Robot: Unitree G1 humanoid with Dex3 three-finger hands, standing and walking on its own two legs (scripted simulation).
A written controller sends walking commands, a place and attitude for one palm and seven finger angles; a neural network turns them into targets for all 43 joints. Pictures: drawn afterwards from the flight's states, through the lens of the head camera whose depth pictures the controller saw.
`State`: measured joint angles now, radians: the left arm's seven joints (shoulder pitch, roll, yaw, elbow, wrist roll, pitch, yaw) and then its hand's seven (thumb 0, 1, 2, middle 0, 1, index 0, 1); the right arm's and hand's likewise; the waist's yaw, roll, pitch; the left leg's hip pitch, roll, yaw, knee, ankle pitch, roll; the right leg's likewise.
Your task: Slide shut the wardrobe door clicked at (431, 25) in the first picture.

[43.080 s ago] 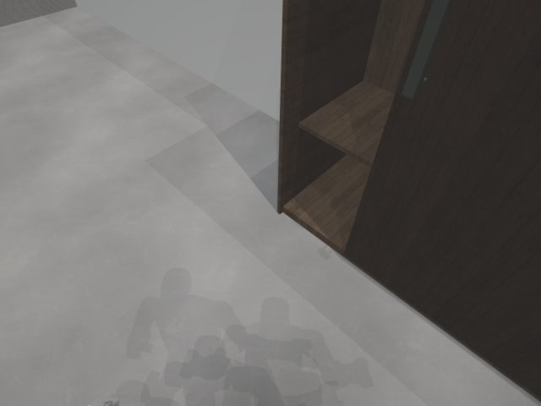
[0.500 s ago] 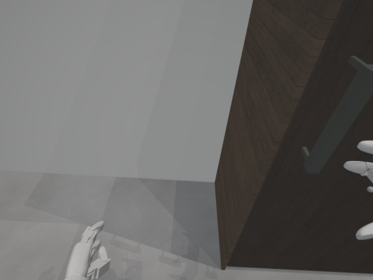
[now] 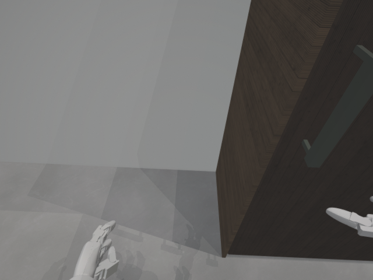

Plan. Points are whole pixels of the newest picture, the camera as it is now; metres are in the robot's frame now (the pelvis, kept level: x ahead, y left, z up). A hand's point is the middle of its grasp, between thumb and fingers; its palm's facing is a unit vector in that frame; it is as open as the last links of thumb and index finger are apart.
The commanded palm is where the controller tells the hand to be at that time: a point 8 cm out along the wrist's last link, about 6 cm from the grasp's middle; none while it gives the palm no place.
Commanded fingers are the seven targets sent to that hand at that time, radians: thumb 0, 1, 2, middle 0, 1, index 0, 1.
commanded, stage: draw the hand back to the body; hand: right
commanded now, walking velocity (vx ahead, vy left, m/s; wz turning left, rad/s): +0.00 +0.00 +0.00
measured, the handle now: (333, 113) +0.38 -0.30 +0.21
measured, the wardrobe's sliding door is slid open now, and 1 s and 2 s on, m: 0.00 0.00 0.00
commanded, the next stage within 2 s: step back with the hand held close in 0.82 s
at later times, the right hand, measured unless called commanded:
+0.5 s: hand (340, 192) +0.23 -0.26 +0.16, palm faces +0.43 +0.83 -0.36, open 8.3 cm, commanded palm +0.17 -0.29 +0.18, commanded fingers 0.00 -0.90 -0.90 0.20 0.30 0.20 0.30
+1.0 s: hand (344, 196) +0.21 -0.26 +0.16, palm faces +0.45 +0.81 -0.37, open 7.4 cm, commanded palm +0.16 -0.29 +0.18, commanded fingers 0.00 -0.90 -0.90 0.20 0.30 0.20 0.30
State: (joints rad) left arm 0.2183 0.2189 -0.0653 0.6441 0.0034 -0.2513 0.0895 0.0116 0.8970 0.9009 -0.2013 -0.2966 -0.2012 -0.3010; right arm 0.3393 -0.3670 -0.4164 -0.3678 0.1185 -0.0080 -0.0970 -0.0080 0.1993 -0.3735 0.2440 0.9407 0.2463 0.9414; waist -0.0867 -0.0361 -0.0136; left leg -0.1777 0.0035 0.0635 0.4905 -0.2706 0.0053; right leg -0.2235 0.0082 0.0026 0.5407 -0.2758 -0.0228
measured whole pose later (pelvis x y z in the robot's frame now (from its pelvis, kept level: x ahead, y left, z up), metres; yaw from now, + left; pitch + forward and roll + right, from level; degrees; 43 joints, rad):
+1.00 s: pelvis +0.02 +0.01 +0.01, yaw +1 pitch -3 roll +1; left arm 0.21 0.22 -0.04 0.63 0.01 -0.11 0.09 0.01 0.90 0.90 -0.20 -0.30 -0.20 -0.30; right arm 0.43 -0.34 -0.34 -0.37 0.07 -0.07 -0.10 0.02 -0.89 -0.90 0.21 0.30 0.21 0.30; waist -0.07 -0.05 -0.02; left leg -0.11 -0.01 0.05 0.42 -0.26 0.01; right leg -0.15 0.00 -0.01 0.47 -0.27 -0.02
